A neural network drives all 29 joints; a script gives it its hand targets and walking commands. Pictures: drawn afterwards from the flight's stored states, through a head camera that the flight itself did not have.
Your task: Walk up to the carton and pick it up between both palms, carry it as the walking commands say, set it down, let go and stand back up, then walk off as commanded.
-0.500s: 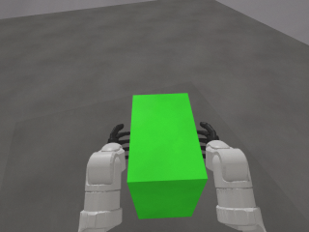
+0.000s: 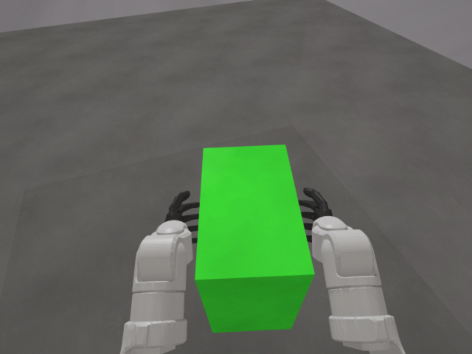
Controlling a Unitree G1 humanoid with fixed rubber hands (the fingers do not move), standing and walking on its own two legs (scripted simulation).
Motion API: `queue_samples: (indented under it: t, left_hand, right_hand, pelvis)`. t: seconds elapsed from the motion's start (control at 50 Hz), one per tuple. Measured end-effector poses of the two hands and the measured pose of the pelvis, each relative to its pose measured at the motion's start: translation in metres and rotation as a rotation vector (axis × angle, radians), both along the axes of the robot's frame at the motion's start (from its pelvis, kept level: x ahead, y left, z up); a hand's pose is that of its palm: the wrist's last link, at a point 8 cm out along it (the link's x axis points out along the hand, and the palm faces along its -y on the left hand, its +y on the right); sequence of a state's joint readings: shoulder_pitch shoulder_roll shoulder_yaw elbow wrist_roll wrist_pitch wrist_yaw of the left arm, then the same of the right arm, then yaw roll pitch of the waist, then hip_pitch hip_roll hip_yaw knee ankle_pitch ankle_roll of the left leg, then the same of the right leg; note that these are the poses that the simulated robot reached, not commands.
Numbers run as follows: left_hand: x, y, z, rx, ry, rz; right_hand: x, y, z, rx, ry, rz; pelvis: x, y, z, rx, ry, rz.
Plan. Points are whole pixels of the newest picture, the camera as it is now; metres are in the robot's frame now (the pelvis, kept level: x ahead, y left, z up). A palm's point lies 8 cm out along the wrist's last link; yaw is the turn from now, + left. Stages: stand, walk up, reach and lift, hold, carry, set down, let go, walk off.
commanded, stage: carry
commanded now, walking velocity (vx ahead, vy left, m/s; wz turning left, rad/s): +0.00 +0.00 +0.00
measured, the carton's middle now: (248, 240) +0.32 +0.01 +0.01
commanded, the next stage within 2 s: hold in 0.04 s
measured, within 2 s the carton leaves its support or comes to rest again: neither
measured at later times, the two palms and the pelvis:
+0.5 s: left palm (186, 235) +0.29 +0.11 +0.07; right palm (331, 229) +0.30 -0.13 +0.07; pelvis -0.01 -0.02 +0.01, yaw +3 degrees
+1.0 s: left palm (190, 248) +0.30 +0.11 +0.01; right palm (323, 240) +0.31 -0.13 +0.02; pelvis -0.01 -0.01 +0.00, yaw +3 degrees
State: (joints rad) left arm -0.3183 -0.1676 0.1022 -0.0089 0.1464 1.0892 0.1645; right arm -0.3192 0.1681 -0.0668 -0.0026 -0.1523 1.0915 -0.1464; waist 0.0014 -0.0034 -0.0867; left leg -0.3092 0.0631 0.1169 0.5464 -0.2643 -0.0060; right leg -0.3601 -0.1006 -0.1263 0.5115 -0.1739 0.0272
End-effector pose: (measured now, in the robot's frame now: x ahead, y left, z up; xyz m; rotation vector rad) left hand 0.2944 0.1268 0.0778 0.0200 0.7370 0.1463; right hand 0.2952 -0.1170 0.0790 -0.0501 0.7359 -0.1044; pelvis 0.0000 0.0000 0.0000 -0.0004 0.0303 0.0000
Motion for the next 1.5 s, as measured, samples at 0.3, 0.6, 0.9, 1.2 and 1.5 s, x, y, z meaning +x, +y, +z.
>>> queue_samples:
  t: [0.3, 0.6, 0.9, 1.2, 1.5]
  left_hand:
    - [0.0, -0.013, -0.019, 0.088, -0.045, -0.105]
    - [-0.003, -0.017, -0.007, 0.065, -0.056, -0.064]
    - [0.002, -0.014, -0.041, 0.048, 0.008, -0.054]
    - [0.018, -0.016, -0.107, 0.038, 0.009, -0.059]
    - [0.025, -0.016, -0.167, 0.004, -0.038, -0.015]
  right_hand:
    - [-0.008, -0.015, -0.027, -0.02, -0.055, 0.033]
    - [0.004, -0.018, -0.003, -0.025, -0.068, 0.046]
    - [0.009, -0.015, -0.037, -0.007, -0.005, 0.03]
    - [0.014, -0.016, -0.104, -0.019, -0.007, -0.008]
    - [0.021, -0.016, -0.167, 0.016, -0.054, -0.03]
  pelvis:
    - [-0.003, -0.002, 0.009, 0.001, -0.142, 0.027]
    - [-0.005, -0.02, 0.009, 0.001, -0.212, 0.061]
    - [-0.008, -0.018, 0.006, -0.002, -0.171, 0.054]
    - [-0.016, -0.006, -0.007, -0.007, 0.019, 0.038]
    - [-0.029, -0.009, -0.038, -0.001, 0.225, 0.042]
